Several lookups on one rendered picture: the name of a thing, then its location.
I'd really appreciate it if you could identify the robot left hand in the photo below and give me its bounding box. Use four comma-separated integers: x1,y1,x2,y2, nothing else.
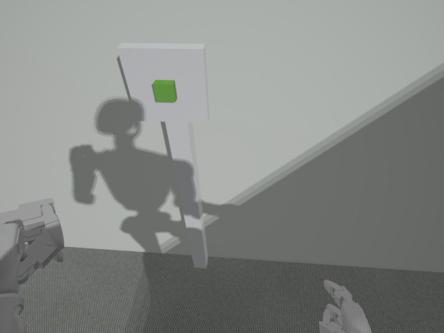
0,198,64,294

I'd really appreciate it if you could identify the panel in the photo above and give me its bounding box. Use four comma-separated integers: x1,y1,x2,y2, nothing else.
117,43,210,268

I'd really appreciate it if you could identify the left robot forearm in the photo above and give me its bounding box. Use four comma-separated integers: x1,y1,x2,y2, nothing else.
0,293,27,333

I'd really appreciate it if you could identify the button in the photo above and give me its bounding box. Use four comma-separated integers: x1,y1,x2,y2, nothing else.
153,80,178,102

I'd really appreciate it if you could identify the robot right hand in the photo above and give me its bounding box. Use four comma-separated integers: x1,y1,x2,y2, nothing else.
319,280,372,333

